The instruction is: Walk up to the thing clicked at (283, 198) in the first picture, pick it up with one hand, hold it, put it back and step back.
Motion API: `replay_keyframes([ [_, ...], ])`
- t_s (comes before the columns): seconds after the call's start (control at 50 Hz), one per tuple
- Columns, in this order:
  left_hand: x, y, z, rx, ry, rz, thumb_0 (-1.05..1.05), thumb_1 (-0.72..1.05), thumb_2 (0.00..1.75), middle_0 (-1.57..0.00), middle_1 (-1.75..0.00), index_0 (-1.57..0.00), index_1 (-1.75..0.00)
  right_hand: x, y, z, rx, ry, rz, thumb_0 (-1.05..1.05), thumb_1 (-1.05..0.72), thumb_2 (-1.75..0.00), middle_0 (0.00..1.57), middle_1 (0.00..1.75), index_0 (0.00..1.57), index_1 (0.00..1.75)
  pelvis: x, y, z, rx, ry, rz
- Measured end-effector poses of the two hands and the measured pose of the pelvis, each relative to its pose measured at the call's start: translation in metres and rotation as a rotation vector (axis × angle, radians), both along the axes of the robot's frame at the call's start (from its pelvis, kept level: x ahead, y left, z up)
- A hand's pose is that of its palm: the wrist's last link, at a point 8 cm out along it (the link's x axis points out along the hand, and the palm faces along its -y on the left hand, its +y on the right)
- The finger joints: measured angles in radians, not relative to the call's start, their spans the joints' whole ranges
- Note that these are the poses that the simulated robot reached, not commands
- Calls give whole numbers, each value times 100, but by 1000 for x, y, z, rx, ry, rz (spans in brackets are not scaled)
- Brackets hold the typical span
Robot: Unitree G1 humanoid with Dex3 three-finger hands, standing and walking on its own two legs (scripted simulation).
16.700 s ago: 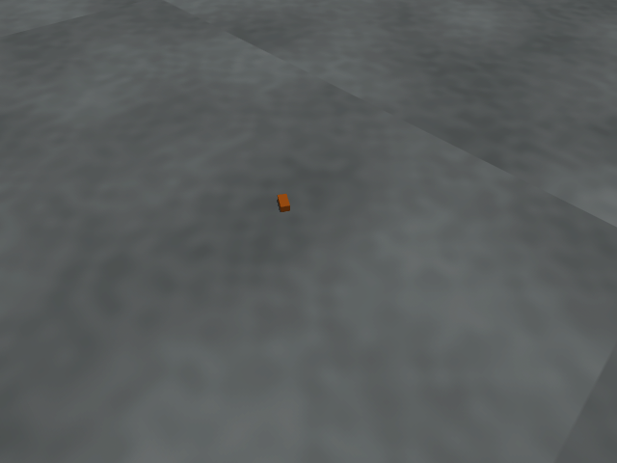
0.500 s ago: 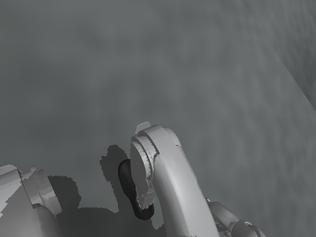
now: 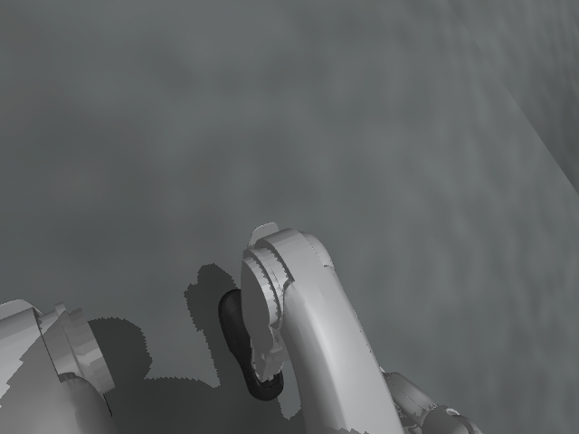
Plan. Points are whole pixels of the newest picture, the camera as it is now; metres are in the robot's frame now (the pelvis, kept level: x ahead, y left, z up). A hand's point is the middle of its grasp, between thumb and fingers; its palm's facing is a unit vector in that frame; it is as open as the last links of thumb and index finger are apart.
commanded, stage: close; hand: left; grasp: from above
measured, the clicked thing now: out of the picture +0.44 +0.35 -0.28
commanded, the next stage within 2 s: settle in 0.56 s
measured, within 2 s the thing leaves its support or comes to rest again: leaves its support in 0.98 s
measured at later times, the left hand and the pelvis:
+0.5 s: hand out of the picture +0.43 +0.35 -0.25, palm faces -0.44 -0.17 -0.88, open 7.3 cm; pelvis +0.00 +0.00 +0.00, yaw +0 degrees
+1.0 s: hand out of the picture +0.43 +0.35 -0.24, palm faces -0.42 -0.16 -0.90, open 7.2 cm; pelvis +0.00 +0.00 +0.00, yaw +0 degrees
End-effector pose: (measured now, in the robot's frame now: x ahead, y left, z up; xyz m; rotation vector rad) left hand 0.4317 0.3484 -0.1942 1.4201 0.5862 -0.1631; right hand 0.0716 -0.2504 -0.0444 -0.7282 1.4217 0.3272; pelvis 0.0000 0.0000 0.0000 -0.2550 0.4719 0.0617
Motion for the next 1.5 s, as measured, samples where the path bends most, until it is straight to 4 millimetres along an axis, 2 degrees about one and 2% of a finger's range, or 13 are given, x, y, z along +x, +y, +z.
replay_keyframes([
  [0.2, 1, 0, 2, 2, -6, 13, 0, 40, 29, -76, -43, -82, -38, -1, -2, 3, -9, -3, -10, 0, -90, -90, 20, 29, 20, 30, 1, 0, 1, 0, 5, 0],
  [0.36, 1, 0, 3, 1, -5, 15, 1, 44, 18, -83, -35, -87, -28, 0, -4, 3, -16, -9, -10, 0, -90, -90, 20, 29, 20, 30, 0, 0, 1, 0, 6, -1],
  [0.64, 3, 1, 4, 2, -3, 14, 1, 46, 5, -95, -18, -98, -14, 0, 0, -1, -5, -12, -7, 0, -90, -90, 20, 29, 20, 30, -1, 0, 0, 2, -1, -1],
  [0.94, 4, 4, 8, -1, -9, 18, 1, 40, 7, -103, -8, -106, -6, -2, 0, 1, -9, -7, -33, 0, -91, -90, 20, 29, 20, 30, 1, 0, 1, 0, 15, 3],
  [1.06, 8, 8, 25, 11, -58, 10, 1, 39, 8, -105, -7, -107, -5, 2, -4, 0, -3, -18, -64, 0, -91, -90, 20, 29, 20, 30, 3, 0, 3, 3, 40, 8],
  [1.32, 2, 16, 87, 53, -19, 12, 1, 39, 5, -107, -3, -109, -2, 33, -9, -13, 61, -107, -145, 0, -90, -90, 20, 29, 20, 30, 2, -4, 15, 39, 91, 39],
  [1.5, -3, 10, 113, 37, 5, -23, 1, 39, 3, -109, 0, -110, 0, 32, -15, -12, 47, -126, -185, 0, -90, -90, 20, 29, 20, 30, -4, -8, 24, 60, 91, 53],
])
